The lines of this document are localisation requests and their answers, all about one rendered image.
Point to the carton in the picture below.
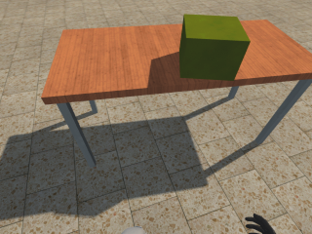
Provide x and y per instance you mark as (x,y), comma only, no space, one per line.
(211,47)

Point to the table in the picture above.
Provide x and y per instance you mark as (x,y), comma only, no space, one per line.
(130,61)

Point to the right robot hand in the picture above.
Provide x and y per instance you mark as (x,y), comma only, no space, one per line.
(263,226)

